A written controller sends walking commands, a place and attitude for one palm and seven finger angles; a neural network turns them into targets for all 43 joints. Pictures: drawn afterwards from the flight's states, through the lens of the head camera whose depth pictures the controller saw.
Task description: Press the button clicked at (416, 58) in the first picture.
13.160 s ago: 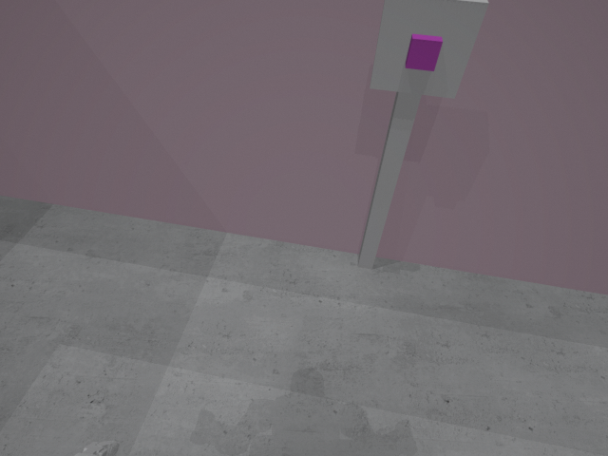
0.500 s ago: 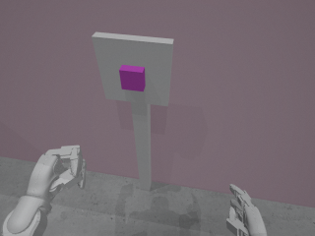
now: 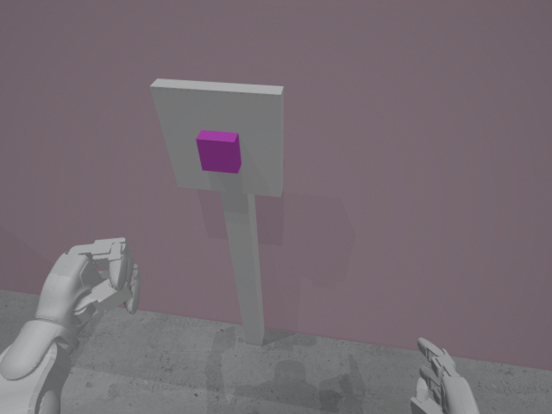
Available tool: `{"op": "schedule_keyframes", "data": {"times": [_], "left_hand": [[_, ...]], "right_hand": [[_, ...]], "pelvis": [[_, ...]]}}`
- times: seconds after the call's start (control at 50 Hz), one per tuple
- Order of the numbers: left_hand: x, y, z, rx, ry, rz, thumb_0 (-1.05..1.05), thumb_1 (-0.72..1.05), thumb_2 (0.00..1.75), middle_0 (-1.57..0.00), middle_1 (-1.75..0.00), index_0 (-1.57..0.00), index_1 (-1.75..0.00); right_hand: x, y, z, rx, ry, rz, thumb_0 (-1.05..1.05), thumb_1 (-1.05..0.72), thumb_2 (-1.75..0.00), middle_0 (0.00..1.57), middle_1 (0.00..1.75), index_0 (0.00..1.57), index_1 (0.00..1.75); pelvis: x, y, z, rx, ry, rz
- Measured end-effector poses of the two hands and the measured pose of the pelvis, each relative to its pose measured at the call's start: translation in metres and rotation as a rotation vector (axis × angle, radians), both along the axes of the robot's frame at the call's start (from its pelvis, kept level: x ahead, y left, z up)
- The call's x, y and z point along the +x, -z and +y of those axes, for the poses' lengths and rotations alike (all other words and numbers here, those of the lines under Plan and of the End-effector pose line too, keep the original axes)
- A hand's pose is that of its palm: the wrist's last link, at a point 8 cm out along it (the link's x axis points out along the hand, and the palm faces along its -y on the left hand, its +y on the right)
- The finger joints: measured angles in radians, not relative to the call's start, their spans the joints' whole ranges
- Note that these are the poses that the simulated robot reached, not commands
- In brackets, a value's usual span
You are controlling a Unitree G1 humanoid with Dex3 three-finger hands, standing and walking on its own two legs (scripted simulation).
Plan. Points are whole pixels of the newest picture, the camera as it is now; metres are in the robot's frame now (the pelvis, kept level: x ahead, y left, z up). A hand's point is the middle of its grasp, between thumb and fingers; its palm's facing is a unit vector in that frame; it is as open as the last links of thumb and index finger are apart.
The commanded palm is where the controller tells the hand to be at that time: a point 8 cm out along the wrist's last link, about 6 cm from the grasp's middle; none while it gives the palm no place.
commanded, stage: raise the hand and make a fist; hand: left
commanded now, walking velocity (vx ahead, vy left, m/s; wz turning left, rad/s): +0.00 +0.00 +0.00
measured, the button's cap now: (220, 151) +0.50 +0.15 +0.14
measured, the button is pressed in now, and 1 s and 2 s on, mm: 0 0 0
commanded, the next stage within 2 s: aim a knuckle at the button in 0.18 s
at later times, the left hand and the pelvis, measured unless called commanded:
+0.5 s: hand (143, 279) +0.24 +0.20 +0.13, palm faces -0.03 -1.00 -0.05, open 3.1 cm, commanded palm +0.23 +0.24 +0.12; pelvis -0.01 +0.00 +0.00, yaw +1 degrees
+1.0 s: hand (187, 239) +0.32 +0.16 +0.11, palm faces -0.06 -1.00 -0.03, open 3.1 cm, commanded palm +0.31 +0.21 +0.11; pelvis +0.00 +0.00 +0.00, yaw -1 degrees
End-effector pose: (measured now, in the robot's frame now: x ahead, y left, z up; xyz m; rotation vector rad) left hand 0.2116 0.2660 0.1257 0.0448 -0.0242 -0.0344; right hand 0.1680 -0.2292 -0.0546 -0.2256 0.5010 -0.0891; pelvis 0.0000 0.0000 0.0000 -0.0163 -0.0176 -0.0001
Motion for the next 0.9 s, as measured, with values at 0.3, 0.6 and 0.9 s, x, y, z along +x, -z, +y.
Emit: {"op": "schedule_keyframes", "data": {"times": [0.3,0.6,0.9], "left_hand": [[-0.013,-0.003,0.0,0.015,-0.024,-0.02,0.02,0.9,0.9,-1.3,-1.5,-1.3,-1.5],[0.036,0.001,-0.031,-0.006,0.037,-0.027,0.02,0.9,0.9,-1.3,-1.5,-1.3,-1.5],[0.078,0.011,-0.039,-0.014,0.022,-0.003,0.02,0.9,0.9,-1.3,-1.5,-1.3,-1.5]], "right_hand": [[-0.008,0.002,0.008,0.022,-0.016,-0.008,0.02,-0.9,-0.89,0.2,0.3,0.2,0.3],[-0.016,0.007,0.01,0.021,0.013,0.018,0.02,-0.9,-0.89,0.2,0.3,0.2,0.3],[-0.027,0.021,-0.003,0.015,0.06,0.125,0.02,-0.91,-0.89,0.2,0.3,0.2,0.3]], "pelvis": [[-0.009,-0.002,-0.002,0.002,-0.004,-0.021],[-0.011,-0.001,0.002,0.011,0.001,-0.011],[-0.003,-0.001,0.002,0.015,0.013,0.025]]}}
